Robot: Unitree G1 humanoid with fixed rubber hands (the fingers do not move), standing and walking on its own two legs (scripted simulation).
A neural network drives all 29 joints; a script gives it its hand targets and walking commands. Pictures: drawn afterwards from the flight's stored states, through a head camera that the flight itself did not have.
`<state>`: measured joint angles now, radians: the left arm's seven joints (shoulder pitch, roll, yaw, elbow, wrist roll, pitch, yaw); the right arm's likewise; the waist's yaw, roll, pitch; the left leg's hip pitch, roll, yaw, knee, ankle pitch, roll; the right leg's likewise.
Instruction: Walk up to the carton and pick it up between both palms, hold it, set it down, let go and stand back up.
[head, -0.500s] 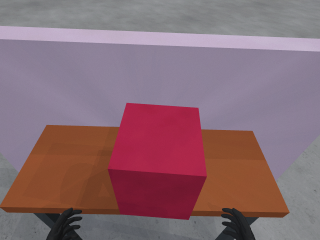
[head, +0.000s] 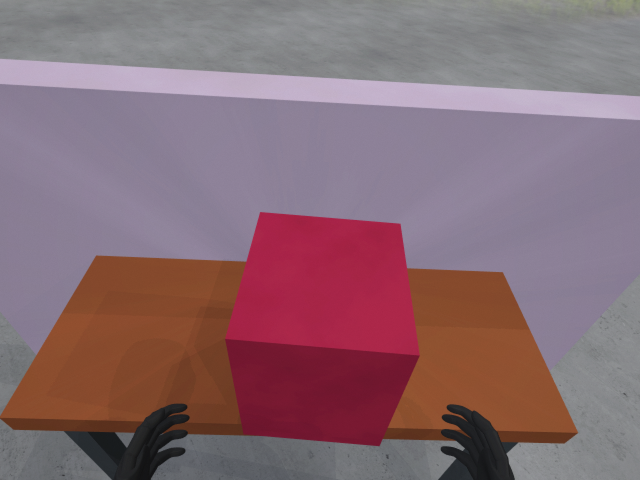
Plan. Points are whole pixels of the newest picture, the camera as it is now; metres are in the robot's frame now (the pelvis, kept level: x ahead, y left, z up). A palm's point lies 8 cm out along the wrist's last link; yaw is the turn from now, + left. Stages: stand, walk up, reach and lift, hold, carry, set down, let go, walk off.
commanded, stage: reach and lift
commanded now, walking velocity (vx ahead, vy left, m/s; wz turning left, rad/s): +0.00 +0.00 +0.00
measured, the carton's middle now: (320, 330) +0.35 +0.01 +0.00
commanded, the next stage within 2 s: none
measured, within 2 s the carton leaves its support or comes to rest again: neither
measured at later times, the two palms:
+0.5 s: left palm (145, 439) +0.18 +0.20 +0.02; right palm (491, 443) +0.19 -0.18 +0.02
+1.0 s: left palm (152, 341) +0.27 +0.21 +0.08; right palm (490, 359) +0.26 -0.18 +0.08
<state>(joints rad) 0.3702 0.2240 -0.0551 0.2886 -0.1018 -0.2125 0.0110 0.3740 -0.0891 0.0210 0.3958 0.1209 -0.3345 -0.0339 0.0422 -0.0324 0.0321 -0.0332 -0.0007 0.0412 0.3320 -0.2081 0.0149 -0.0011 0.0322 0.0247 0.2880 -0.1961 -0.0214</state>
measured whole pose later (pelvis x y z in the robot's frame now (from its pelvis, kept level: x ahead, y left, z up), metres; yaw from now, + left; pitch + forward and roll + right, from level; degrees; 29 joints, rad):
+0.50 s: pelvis -0.01 +0.00 +0.00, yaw +0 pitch -5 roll +0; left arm 0.26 0.22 -0.10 0.10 -0.16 -0.04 0.07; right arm 0.29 -0.08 0.00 0.14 0.12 -0.10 -0.08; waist 0.05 -0.02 0.03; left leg -0.05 -0.01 0.05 0.34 -0.20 0.02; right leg -0.04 0.03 0.03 0.33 -0.20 -0.02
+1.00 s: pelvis +0.01 +0.00 +0.00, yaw -1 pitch -2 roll +0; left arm 0.06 0.21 0.06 -0.15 -0.16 0.34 -0.01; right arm 0.11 -0.17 0.03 -0.09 0.24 0.17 -0.16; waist 0.03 -0.01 0.04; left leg -0.06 0.00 0.05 0.29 -0.19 0.01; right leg -0.03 0.04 0.03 0.25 -0.18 -0.02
